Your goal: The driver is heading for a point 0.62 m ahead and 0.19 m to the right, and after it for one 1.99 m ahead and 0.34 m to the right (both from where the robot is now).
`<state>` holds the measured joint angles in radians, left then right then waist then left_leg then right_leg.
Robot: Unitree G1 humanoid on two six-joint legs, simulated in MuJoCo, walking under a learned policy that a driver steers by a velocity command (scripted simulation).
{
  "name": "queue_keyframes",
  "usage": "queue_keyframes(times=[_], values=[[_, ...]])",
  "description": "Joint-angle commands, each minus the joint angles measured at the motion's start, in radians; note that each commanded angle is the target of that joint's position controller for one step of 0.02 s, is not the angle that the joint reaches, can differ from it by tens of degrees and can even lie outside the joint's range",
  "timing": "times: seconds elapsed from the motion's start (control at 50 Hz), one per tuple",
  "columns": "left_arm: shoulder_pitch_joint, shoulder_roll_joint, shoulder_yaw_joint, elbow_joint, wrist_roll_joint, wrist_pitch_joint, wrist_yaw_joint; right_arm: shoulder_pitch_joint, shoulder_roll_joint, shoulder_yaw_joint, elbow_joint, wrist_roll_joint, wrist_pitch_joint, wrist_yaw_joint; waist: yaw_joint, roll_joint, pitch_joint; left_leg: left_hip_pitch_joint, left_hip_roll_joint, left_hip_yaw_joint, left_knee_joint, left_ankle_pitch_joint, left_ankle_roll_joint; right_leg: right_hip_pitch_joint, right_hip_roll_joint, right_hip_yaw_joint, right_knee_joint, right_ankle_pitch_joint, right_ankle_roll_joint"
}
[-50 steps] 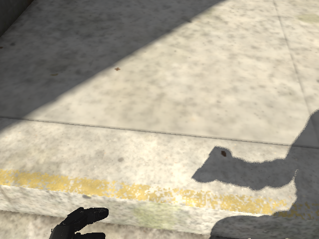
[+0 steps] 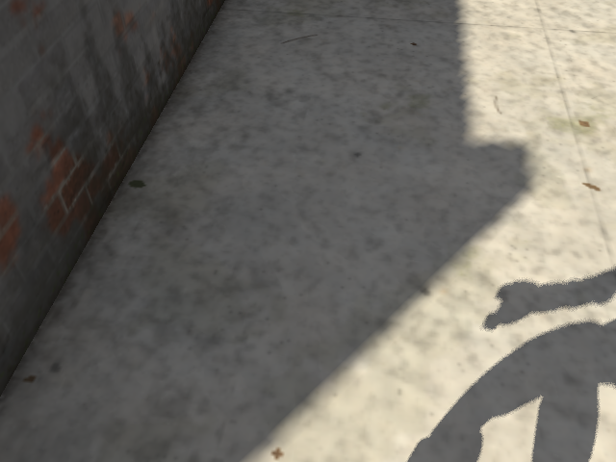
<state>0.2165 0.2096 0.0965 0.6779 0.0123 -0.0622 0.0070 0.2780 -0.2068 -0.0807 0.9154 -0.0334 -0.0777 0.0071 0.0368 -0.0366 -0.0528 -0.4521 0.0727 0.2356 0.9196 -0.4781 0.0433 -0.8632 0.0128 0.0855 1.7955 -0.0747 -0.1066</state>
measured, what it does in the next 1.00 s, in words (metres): climbs, turning right: right foot, then left foot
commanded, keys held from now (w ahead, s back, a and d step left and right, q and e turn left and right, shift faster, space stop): w+e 0.74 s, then w+q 0.26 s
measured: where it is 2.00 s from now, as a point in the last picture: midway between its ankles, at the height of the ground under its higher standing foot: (430, 263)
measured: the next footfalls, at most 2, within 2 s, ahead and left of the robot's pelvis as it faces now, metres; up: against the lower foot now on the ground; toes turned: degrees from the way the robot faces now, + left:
right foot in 0.32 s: +0.33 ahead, -0.10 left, +0.00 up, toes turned -14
left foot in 0.84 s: +0.72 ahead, -0.08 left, +0.00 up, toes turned -28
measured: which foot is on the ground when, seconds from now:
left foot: down 0.00-0.30, up 0.32-0.82, down 0.84-1.00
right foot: up 0.00-0.30, down 0.32-0.84, up 0.86-1.00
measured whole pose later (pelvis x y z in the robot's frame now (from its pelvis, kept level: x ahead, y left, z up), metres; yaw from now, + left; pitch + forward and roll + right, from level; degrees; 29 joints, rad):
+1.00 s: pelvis +0.60 -0.11 +0.05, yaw -26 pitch +1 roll +0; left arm 0.28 0.29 0.05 0.72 0.05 -0.05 -0.02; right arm 0.30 -0.26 -0.05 0.77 -0.01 -0.06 0.01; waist 0.00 -0.04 0.01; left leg -0.31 -0.07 0.01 0.45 -0.16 0.07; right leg -0.42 0.04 0.04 1.17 -0.32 -0.04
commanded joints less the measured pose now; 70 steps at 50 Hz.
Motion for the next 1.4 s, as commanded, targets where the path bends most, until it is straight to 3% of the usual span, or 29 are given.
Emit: queue_keyframes(times=[0.02, 0.08, 0.18, 0.26, 0.3, 0.32, 0.34, 0.36, 0.42, 0.46, 0.56, 0.7, 0.74, 0.8, 0.82, 0.84, 0.86, 0.88, 0.9, 0.92, 0.98, 1.2, 1.28, 1.3, 1.32, 1.34, 1.36, 1.38, 1.4], values=[[0.083, -0.025, -0.025, -0.046, 0.012, 0.045, 0.004, -0.142, 0.025, 0.033, -0.060, 0.005, -0.073, 0.006, 0.086, 0.076, 0.160, -0.126, 0.221, -0.200, -0.659, 0.256, 0.057, 0.018, -0.040, 0.034, -0.228, 0.044, 0.023], [-0.004, 0.048, -0.002, -0.040, 0.004, 0.052, -0.034, -0.061, -0.071, 0.009, -0.037, 0.022, -0.097, -0.010, 0.039, 0.060, 0.098, 0.096, 0.137, -0.034, -0.749, 0.404, 0.055, 0.093, -0.042, -0.079, -0.554, 0.146, 0.018], [-0.124, 0.020, -0.013, -0.052, -0.010, 0.047, -0.069, 0.043, -0.148, -0.012, -0.061, 0.009, -0.087, -0.035, -0.028, 0.096, 0.091, 0.436, 0.156, 0.066, -0.792, 0.638, 0.055, 0.261, -0.057, -0.216, -1.047, 0.086, -0.021], [-0.050, 0.079, 0.007, -0.054, 0.016, 0.055, -0.041, 0.111, -0.201, -0.028, -0.077, 0.019, -0.011, -0.043, -0.014, 0.196, 0.033, 0.665, 0.216, 0.080, -0.504, 1.215, 0.041, 0.362, 0.053, -0.285, -1.182, -0.172, -0.067], [0.157, 0.119, 0.032, 0.010, 0.019, 0.033, -0.028, 0.111, -0.222, -0.035, -0.093, 0.025, 0.027, -0.036, 0.079, 0.144, -0.044, 0.556, 0.198, 0.089, -0.147, 1.092, 0.024, 0.631, 0.113, -0.253, -1.318, -0.183, -0.105], [0.262, 0.182, 0.051, 0.030, 0.027, 0.022, -0.018, 0.088, -0.170, -0.023, -0.131, 0.011, 0.029, -0.035, 0.113, 0.078, -0.095, 0.283, 0.177, 0.056, 0.103, 0.771, 0.006, 0.860, -0.011, -0.046, -1.266, -0.286, -0.128], [0.184, 0.295, 0.074, 0.007, 0.033, 0.023, -0.016, 0.067, -0.047, 0.002, -0.235, 0.018, 0.021, -0.025, 0.007, -0.163, -0.070, -0.217, -0.054, -0.004, 0.442, -0.015, -0.061, 1.072, -0.241, 0.497, -1.373, -0.299, -0.282], [0.203, 0.296, 0.076, -0.021, 0.005, 0.028, -0.017, -0.027, -0.089, 0.000, -0.276, 0.011, -0.003, -0.015, 0.054, -0.062, -0.126, -0.332, -0.082, -0.241, 0.550, -0.016, -0.069, 1.069, -0.298, 0.726, -1.541, -0.292, -0.317], [0.117, 0.179, 0.035, -0.024, -0.009, 0.008, -0.009, -0.075, -0.120, 0.002, -0.292, 0.012, -0.037, -0.010, -0.030, 0.110, 0.007, -0.247, 0.037, -0.290, 0.389, 0.194, -0.055, 0.774, -0.221, 0.381, -1.538, -0.019, -0.218], [0.096, 0.144, 0.013, -0.030, -0.012, -0.013, -0.007, -0.040, -0.124, 0.006, -0.279, -0.010, -0.004, -0.008, -0.058, 0.078, -0.006, -0.182, 0.049, -0.291, 0.322, 0.182, -0.074, 0.696, -0.175, 0.298, -1.563, 0.057, -0.198], [0.214, 0.167, 0.006, 0.011, -0.007, -0.023, -0.006, -0.181, -0.098, 0.031, -0.314, -0.014, 0.034, 0.003, -0.005, 0.020, 0.071, -0.297, 0.048, -0.253, 0.054, 0.307, -0.100, 0.704, -0.117, 0.230, -1.597, 0.124, -0.173], [0.298, 0.195, 0.004, 0.039, -0.003, -0.011, 0.003, -0.389, -0.092, 0.050, -0.378, 0.006, 0.022, 0.013, 0.081, -0.031, 0.065, -0.282, -0.030, -0.221, -0.233, 0.462, -0.084, 0.844, -0.099, 0.242, -1.480, 0.343, -0.127], [0.270, 0.219, 0.011, 0.040, 0.001, -0.008, 0.014, -0.386, -0.105, 0.050, -0.386, 0.017, 0.013, 0.009, 0.057, -0.043, 0.075, -0.190, -0.045, -0.240, -0.292, 0.473, -0.064, 0.828, -0.116, 0.273, -1.462, 0.352, -0.104], [0.203, 0.231, 0.006, 0.045, 0.000, -0.021, 0.009, -0.137, -0.153, 0.026, -0.299, 0.005, 0.001, -0.008, -0.056, -0.054, 0.001, 0.124, -0.109, -0.193, -0.395, 0.410, 0.003, 0.831, -0.098, 0.208, -1.299, 0.635, -0.040], [0.196, 0.229, 0.004, 0.050, 0.001, -0.022, 0.006, 0.006, -0.190, 0.012, -0.256, -0.002, -0.010, -0.015, -0.125, -0.025, -0.048, 0.285, -0.087, -0.214, -0.430, 0.422, 0.035, 0.805, -0.058, 0.172, -1.111, 0.643, -0.021], [0.219, 0.167, -0.010, 0.029, 0.009, -0.025, 0.004, 0.179, -0.256, -0.006, -0.237, -0.013, -0.015, -0.025, -0.180, 0.069, -0.178, 0.514, 0.093, -0.404, -0.390, 0.333, 0.078, 0.670, -0.012, 0.116, -0.820, 0.377, -0.004], [0.421, 0.098, -0.019, 0.034, -0.028, -0.018, -0.003, 0.179, -0.356, -0.031, -0.222, -0.022, -0.005, -0.019, -0.065, 0.432, -0.306, 0.734, 0.345, -0.954, -0.535, 0.319, 0.263, 0.377, 0.188, 0.011, -0.451, -0.413, 0.061], [0.359, 0.172, -0.018, 0.048, 0.018, -0.015, 0.004, 0.099, -0.245, -0.014, -0.243, 0.020, 0.010, -0.005, -0.062, 0.243, -0.230, 0.656, 0.294, -1.075, -0.633, 0.145, 0.256, 0.266, 0.124, 0.065, -0.408, -0.400, 0.039], [0.237, 0.180, -0.017, 0.031, 0.022, -0.011, -0.005, 0.000, -0.186, 0.000, -0.252, 0.027, 0.015, -0.005, -0.039, 0.141, -0.065, 0.504, 0.251, -0.889, -0.651, 0.120, 0.237, 0.245, 0.061, 0.032, -0.434, -0.288, 0.046], [0.153, 0.182, -0.022, 0.012, 0.030, -0.012, -0.012, -0.019, -0.154, 0.009, -0.243, 0.022, 0.016, -0.001, -0.046, 0.063, -0.017, 0.418, 0.198, -0.767, -0.658, 0.203, 0.218, 0.251, 0.022, 0.012, -0.495, -0.239, 0.047], [0.131, 0.143, -0.039, -0.006, 0.045, 0.011, -0.030, 0.025, -0.144, 0.018, -0.193, 0.030, 0.004, 0.003, -0.009, 0.108, 0.018, 0.301, 0.093, -0.599, -0.683, 0.448, 0.187, 0.314, -0.029, -0.017, -0.636, -0.224, 0.077], [-0.203, 0.107, -0.082, -0.104, 0.015, 0.002, -0.027, 0.190, -0.218, -0.015, -0.154, 0.022, 0.016, 0.011, -0.106, 0.108, 0.070, 0.242, 0.055, -0.555, -0.678, 0.425, 0.183, 0.361, -0.028, -0.078, -1.152, -0.040, 0.141], [-0.097, 0.123, -0.071, -0.089, 0.016, -0.022, -0.014, 0.149, -0.238, -0.026, -0.166, 0.022, 0.023, 0.004, -0.037, 0.104, 0.042, 0.206, 0.037, -0.598, -0.527, 0.473, 0.130, 0.593, 0.017, -0.080, -1.304, -0.091, 0.111], [-0.004, 0.158, -0.057, -0.064, 0.027, -0.033, -0.002, 0.142, -0.217, -0.021, -0.171, 0.026, 0.017, 0.005, 0.003, 0.068, -0.007, 0.148, -0.011, -0.572, -0.411, 0.480, 0.100, 0.751, -0.015, -0.039, -1.337, -0.114, 0.085], [0.151, 0.239, -0.034, -0.057, 0.047, -0.041, 0.016, 0.115, -0.158, -0.004, -0.204, 0.035, 0.006, 0.010, 0.078, -0.058, -0.122, 0.057, -0.074, -0.474, -0.147, 0.349, 0.064, 0.937, -0.235, 0.180, -1.403, -0.310, 0.028], [0.194, 0.330, -0.012, -0.052, 0.052, -0.025, 0.026, 0.179, -0.098, 0.008, -0.240, 0.055, 0.005, 0.007, 0.054, -0.255, -0.185, -0.192, -0.209, -0.319, 0.097, -0.055, 0.037, 1.096, -0.452, 0.565, -1.531, -0.487, -0.069], [0.169, 0.275, -0.014, -0.043, 0.038, -0.012, 0.025, 0.180, -0.174, -0.004, -0.222, 0.021, 0.023, 0.001, 0.026, -0.167, -0.115, -0.289, -0.137, -0.307, 0.229, -0.065, 0.045, 1.018, -0.464, 0.660, -1.543, -0.560, -0.110], [0.125, 0.187, -0.035, -0.049, 0.028, -0.013, 0.019, 0.124, -0.178, -0.009, -0.213, 0.008, 0.032, 0.007, 0.015, -0.046, -0.020, -0.293, -0.094, -0.327, 0.260, 0.029, 0.047, 0.933, -0.407, 0.524, -1.543, -0.516, -0.094], [0.093, 0.146, -0.045, -0.042, 0.023, -0.017, 0.012, 0.082, -0.157, -0.005, -0.216, 0.007, 0.036, 0.018, 0.002, -0.021, 0.037, -0.276, -0.068, -0.323, 0.239, 0.095, 0.037, 0.857, -0.353, 0.376, -1.561, -0.366, -0.072]])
